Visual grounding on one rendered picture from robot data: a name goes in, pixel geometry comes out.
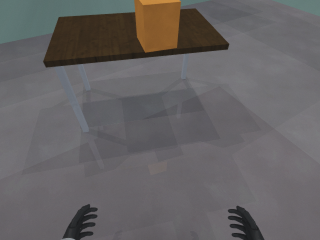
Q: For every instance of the robot left hand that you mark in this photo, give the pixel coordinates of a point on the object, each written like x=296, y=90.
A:
x=75, y=227

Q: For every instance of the carton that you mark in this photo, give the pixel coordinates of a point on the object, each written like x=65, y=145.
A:
x=157, y=24

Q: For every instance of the robot right hand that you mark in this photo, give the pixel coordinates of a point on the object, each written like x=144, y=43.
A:
x=249, y=227

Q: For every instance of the table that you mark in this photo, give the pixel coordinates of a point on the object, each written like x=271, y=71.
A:
x=85, y=39

